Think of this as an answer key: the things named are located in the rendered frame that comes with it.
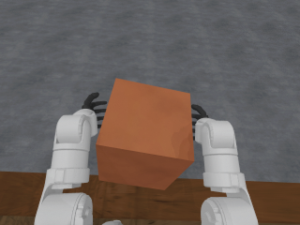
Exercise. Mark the left robot hand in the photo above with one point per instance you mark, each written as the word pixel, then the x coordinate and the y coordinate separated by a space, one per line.
pixel 88 104

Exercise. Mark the left robot forearm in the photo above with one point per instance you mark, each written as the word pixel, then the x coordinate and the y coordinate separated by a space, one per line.
pixel 70 154

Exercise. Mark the carton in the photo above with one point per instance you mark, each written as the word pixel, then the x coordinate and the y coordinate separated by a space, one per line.
pixel 146 136

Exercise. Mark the left robot upper arm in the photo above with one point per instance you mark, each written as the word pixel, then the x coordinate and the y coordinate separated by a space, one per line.
pixel 66 209

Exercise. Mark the right robot forearm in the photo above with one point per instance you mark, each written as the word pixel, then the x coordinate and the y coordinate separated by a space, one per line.
pixel 221 164

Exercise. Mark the right robot hand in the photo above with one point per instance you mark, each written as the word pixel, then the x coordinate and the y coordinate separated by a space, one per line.
pixel 202 114

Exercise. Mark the right robot upper arm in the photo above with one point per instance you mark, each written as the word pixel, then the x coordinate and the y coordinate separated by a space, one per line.
pixel 227 211

